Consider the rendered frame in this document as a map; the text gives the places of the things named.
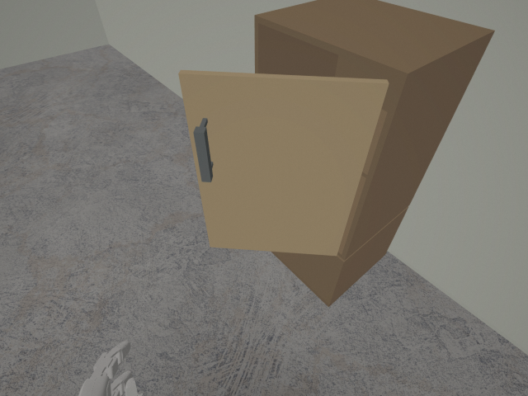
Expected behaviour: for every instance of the left robot hand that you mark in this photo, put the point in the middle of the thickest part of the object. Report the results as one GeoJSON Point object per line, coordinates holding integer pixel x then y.
{"type": "Point", "coordinates": [105, 369]}

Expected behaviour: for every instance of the cupboard door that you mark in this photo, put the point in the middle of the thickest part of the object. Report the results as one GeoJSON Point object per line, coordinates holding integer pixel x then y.
{"type": "Point", "coordinates": [288, 154]}

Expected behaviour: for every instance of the handle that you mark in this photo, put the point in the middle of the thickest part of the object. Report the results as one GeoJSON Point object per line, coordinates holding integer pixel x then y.
{"type": "Point", "coordinates": [203, 151]}

